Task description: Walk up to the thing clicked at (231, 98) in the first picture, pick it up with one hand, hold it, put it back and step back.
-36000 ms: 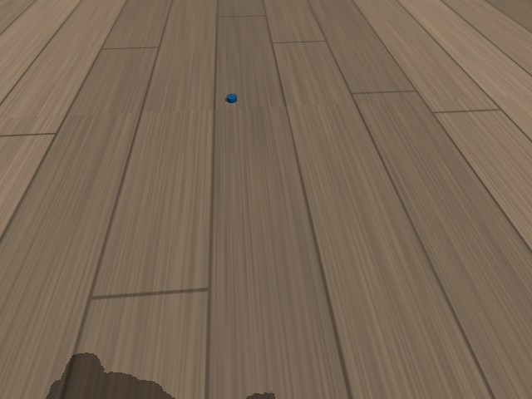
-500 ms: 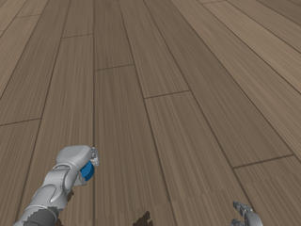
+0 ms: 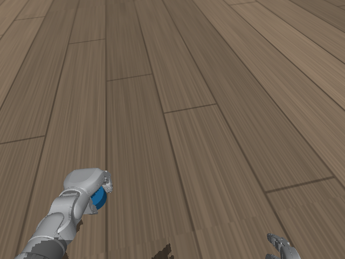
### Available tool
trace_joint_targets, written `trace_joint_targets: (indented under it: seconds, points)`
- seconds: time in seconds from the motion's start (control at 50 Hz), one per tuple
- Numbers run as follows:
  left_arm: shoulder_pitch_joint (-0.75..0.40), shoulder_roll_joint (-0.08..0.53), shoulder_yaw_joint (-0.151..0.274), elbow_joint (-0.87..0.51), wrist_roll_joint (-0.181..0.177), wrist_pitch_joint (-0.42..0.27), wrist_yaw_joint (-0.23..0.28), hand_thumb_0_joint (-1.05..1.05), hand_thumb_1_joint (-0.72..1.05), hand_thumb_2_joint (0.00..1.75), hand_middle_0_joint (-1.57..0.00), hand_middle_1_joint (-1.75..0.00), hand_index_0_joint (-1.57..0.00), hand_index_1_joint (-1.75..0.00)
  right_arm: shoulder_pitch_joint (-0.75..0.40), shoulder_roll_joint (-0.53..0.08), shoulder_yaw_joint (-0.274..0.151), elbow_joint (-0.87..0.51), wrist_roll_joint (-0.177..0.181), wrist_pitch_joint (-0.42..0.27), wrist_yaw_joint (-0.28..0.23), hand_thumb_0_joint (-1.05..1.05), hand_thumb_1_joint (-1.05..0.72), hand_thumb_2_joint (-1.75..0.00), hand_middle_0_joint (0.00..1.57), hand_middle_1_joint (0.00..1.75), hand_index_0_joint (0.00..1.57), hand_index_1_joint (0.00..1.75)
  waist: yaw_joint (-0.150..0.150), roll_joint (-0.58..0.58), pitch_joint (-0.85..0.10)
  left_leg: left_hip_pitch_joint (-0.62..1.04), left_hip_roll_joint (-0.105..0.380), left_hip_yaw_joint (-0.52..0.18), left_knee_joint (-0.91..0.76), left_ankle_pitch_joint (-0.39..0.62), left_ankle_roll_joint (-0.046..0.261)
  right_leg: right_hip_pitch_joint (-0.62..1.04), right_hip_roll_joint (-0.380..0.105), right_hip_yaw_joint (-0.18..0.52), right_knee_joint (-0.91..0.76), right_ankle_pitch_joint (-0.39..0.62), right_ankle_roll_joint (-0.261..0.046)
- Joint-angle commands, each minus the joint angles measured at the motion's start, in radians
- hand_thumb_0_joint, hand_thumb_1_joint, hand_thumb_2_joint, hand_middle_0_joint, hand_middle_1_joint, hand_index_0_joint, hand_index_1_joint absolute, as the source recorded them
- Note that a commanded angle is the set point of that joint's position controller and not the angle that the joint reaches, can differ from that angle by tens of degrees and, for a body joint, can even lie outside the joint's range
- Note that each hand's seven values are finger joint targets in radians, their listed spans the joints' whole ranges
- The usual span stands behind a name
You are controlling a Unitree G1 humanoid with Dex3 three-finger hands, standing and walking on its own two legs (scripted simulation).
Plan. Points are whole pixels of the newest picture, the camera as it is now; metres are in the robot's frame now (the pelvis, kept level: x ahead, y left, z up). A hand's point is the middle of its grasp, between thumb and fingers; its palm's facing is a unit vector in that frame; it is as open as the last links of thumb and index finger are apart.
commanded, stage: crouch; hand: left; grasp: from above
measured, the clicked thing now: (92, 196) +0.31 +0.24 -0.07
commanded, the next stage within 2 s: lower in 1.90 s
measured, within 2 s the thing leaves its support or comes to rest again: neither
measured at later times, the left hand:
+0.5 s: hand (106, 210) +0.33 +0.25 -0.23, palm faces -0.41 +0.05 -0.91, open 7.7 cm
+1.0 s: hand (115, 223) +0.37 +0.28 -0.46, palm faces -0.45 +0.00 -0.89, open 7.7 cm
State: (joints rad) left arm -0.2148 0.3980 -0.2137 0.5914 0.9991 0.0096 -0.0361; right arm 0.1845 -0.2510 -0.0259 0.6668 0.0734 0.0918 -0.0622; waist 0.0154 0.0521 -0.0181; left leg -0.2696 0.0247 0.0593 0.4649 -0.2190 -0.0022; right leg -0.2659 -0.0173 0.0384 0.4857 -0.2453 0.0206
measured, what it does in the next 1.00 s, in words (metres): lowers itself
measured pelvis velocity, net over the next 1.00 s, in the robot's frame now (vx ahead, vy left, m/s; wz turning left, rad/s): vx -0.07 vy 0.01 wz -0.03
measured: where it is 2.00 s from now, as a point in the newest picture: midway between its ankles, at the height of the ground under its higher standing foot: outside the picture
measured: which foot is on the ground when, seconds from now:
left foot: down 0.00-1.00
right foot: down 0.00-1.00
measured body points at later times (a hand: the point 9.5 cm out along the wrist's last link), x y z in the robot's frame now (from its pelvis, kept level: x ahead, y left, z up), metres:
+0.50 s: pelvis -0.05 +0.01 -0.13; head +0.07 +0.02 +0.30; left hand +0.35 +0.24 -0.18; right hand +0.04 -0.28 -0.25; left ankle +0.01 +0.12 -0.74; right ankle +0.01 -0.13 -0.74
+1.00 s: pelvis -0.07 +0.01 -0.32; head +0.15 +0.05 +0.08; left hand +0.39 +0.28 -0.41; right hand -0.01 -0.26 -0.44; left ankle +0.01 +0.12 -0.74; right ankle +0.00 -0.13 -0.74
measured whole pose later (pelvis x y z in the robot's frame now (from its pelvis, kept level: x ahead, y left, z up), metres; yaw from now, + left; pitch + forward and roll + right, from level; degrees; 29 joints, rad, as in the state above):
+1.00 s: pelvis -0.07 +0.01 -0.32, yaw -2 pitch +38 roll -6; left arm -0.80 0.61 0.05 1.25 1.24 -0.20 0.33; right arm 0.18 -0.24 -0.02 0.75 -0.09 -0.05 0.06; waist -0.15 0.04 -0.18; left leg -2.02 0.03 -0.07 1.99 -0.64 0.02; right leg -1.93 0.00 -0.03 1.94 -0.68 0.04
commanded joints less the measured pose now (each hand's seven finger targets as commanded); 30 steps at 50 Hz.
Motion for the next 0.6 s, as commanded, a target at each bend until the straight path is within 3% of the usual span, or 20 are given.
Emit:
trace_joint_targets:
  seconds: [0.0, 0.1, 0.18, 0.24, 0.28, 0.42, 0.48, 0.5, 0.58]
  points:
    - [-0.269, 0.175, 0.097, -0.086, 0.007, -0.028, 0.059, 0.00, 0.56, 0.53, -0.82, -0.76, -0.90, -0.68, -0.071, -0.125, -0.044, -0.128, -0.002, -0.041, -0.008, 0.00, -0.89, -0.90, 0.20, 0.30, 0.20, 0.30, -0.016, -0.100, -0.183, 0.096, -0.037, -0.009, -0.014, 0.158, 0.025, -0.015, 0.039, -0.026, -0.063, 0.146, -0.024]
    - [-0.344, 0.177, 0.118, 0.035, 0.061, -0.078, 0.166, 0.00, 0.57, 0.52, -0.84, -0.75, -0.91, -0.68, -0.033, -0.130, -0.052, -0.095, -0.022, -0.033, 0.003, 0.00, -0.89, -0.90, 0.20, 0.30, 0.20, 0.30, -0.041, -0.101, -0.197, -0.031, -0.042, -0.012, 0.109, 0.123, 0.017, -0.141, 0.038, -0.030, 0.052, 0.118, -0.028]
    - [-0.478, 0.177, 0.112, 0.137, 0.120, -0.087, 0.265, 0.00, 0.60, 0.56, -0.87, -0.76, -0.94, -0.69, 0.022, -0.143, -0.073, -0.071, -0.046, -0.036, 0.019, 0.00, -0.89, -0.90, 0.20, 0.30, 0.20, 0.30, -0.066, -0.032, -0.313, -0.167, -0.036, -0.014, 0.300, 0.088, 0.003, -0.327, 0.045, -0.031, 0.229, 0.080, -0.038]
    - [-0.555, 0.148, 0.094, 0.252, 0.140, -0.083, 0.324, 0.00, 0.57, 0.56, -0.86, -0.76, -0.93, -0.69, 0.060, -0.153, -0.085, -0.067, -0.057, -0.044, 0.032, 0.00, -0.90, -0.90, 0.20, 0.30, 0.20, 0.30, -0.093, -0.038, -0.371, -0.315, -0.031, -0.020, 0.439, 0.055, 0.010, -0.458, 0.045, -0.031, 0.352, 0.054, -0.039]
    - [-0.592, 0.177, 0.114, 0.316, 0.149, -0.084, 0.353, 0.00, 0.56, 0.54, -0.85, -0.76, -0.92, -0.68, 0.073, -0.157, -0.090, -0.066, -0.060, -0.050, 0.035, 0.00, -0.90, -0.90, 0.20, 0.30, 0.20, 0.30, -0.088, -0.045, -0.396, -0.436, -0.034, -0.024, 0.516, 0.004, 0.012, -0.531, 0.046, -0.036, 0.424, 0.010, -0.040]
    - [-0.705, 0.213, 0.142, 0.428, 0.158, -0.082, 0.404, 0.00, 0.58, 0.58, -0.85, -0.81, -0.92, -0.73, 0.115, -0.178, -0.103, -0.049, -0.085, -0.086, 0.035, 0.00, -0.90, -0.90, 0.20, 0.30, 0.20, 0.30, -0.108, 0.039, -0.563, -0.665, -0.021, -0.068, 0.732, -0.135, 0.012, -0.830, 0.048, -0.064, 0.680, -0.116, -0.055]
    - [-0.740, 0.286, 0.192, 0.419, 0.167, -0.079, 0.414, 0.00, 0.52, 0.58, -0.81, -0.78, -0.88, -0.71, 0.128, -0.190, -0.110, -0.040, -0.094, -0.095, 0.031, 0.00, -0.89, -0.89, 0.20, 0.30, 0.20, 0.30, -0.110, 0.066, -0.649, -0.728, -0.014, -0.093, 0.805, -0.160, 0.008, -0.926, 0.048, -0.076, 0.779, -0.145, -0.060]
    - [-0.749, 0.280, 0.195, 0.411, 0.163, -0.075, 0.416, 0.00, 0.54, 0.56, -0.82, -0.78, -0.89, -0.71, 0.132, -0.185, -0.108, -0.038, -0.097, -0.098, 0.031, 0.00, -0.89, -0.89, 0.20, 0.30, 0.20, 0.30, -0.112, 0.070, -0.672, -0.753, -0.014, -0.093, 0.829, -0.161, 0.010, -0.946, 0.047, -0.079, 0.807, -0.148, -0.062]
    - [-0.784, 0.339, 0.237, 0.446, 0.162, -0.072, 0.412, 0.00, 0.50, 0.61, -0.80, -0.79, -0.86, -0.72, 0.140, -0.186, -0.106, -0.020, -0.108, -0.109, 0.030, 0.00, -0.89, -0.89, 0.20, 0.30, 0.20, 0.30, -0.127, 0.041, -0.697, -0.902, -0.015, -0.095, 0.924, -0.239, 0.019, -1.035, 0.050, -0.082, 0.889, -0.209, -0.061]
